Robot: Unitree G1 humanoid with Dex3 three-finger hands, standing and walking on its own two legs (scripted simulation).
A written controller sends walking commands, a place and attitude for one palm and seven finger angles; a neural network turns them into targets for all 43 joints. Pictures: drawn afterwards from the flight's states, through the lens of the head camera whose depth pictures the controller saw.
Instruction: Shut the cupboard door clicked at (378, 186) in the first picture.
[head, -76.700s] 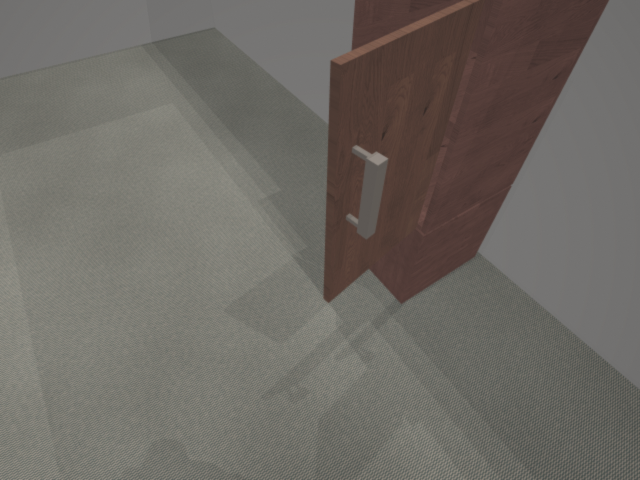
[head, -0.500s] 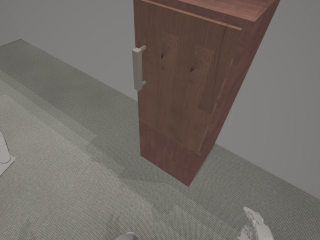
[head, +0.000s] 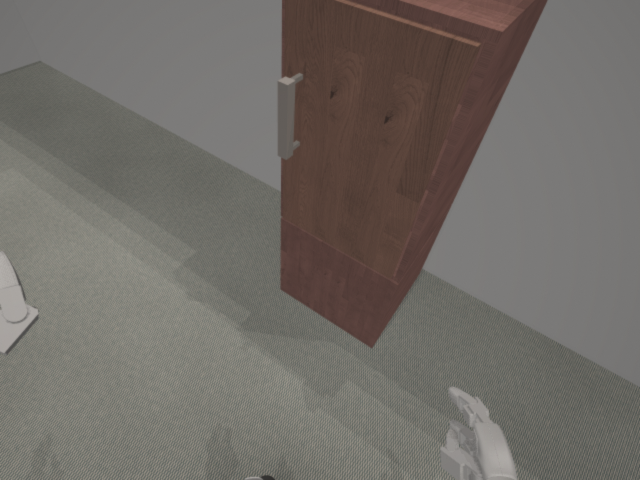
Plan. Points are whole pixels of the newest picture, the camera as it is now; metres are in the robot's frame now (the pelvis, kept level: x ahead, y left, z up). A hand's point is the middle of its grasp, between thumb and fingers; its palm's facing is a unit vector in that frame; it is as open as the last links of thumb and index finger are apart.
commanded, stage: stop stepping back and stand still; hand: left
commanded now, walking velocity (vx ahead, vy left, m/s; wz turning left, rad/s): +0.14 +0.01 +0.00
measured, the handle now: (291, 117) +0.80 +0.14 +0.02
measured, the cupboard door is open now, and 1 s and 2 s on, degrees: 0 0 0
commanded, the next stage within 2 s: let the arm hang, fingers relaxed in 1.44 s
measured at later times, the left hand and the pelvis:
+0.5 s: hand out of the picture +0.13 +0.27 +0.17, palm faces +0.40 -0.82 -0.41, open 7.4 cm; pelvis -0.07 +0.01 +0.00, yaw -1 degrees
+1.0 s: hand out of the picture +0.09 +0.36 +0.17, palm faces +0.53 -0.75 -0.39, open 7.4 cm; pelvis -0.11 +0.08 +0.00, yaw +0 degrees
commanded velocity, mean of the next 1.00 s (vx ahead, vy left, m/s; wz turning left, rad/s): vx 0.06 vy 0.00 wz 0.00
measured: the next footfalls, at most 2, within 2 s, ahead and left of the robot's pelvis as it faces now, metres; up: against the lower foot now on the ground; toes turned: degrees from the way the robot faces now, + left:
right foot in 0.04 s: -0.06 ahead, -0.14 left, +0.00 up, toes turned -1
right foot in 0.76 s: -0.08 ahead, -0.04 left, +0.00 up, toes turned -2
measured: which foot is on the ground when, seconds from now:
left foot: down 0.00-0.76, up 0.78-0.96, down 0.98-1.00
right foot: up 0.00-0.02, down 0.04-0.60, up 0.62-0.74, down 0.76-1.00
